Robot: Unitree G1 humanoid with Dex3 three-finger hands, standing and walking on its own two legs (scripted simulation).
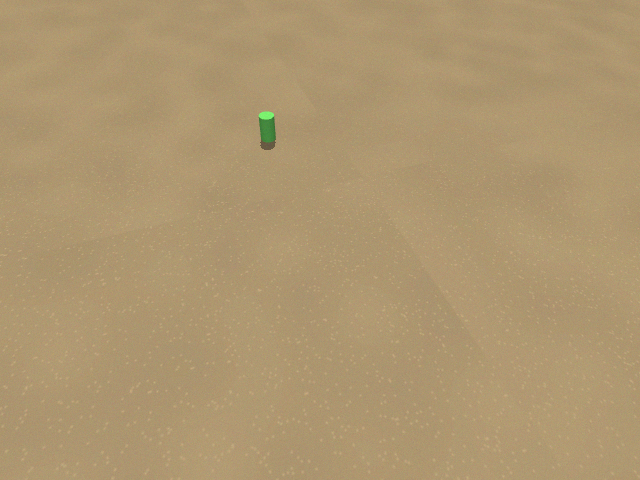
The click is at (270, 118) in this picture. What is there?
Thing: squat round
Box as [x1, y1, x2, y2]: [259, 111, 275, 142]
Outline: 265,111 259,114 259,123 261,139 263,141 268,142 274,140 275,138 273,114 271,112
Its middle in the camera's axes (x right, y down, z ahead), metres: -0.29 -0.59 +2.10
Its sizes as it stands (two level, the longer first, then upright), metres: 0.081 0.081 0.142
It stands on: the floor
